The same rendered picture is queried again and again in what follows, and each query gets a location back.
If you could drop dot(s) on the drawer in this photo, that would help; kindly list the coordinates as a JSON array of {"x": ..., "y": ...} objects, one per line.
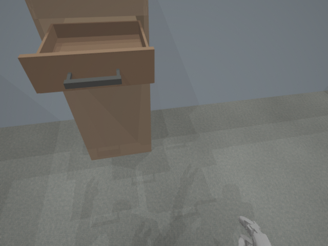
[{"x": 93, "y": 49}]

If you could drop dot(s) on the cabinet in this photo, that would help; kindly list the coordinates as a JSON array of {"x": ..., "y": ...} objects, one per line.
[{"x": 113, "y": 121}]

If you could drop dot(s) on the right robot hand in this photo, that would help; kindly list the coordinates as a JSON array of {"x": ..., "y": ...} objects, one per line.
[{"x": 253, "y": 229}]

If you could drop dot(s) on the handle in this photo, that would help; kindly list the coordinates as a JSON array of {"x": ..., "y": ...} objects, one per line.
[{"x": 70, "y": 83}]

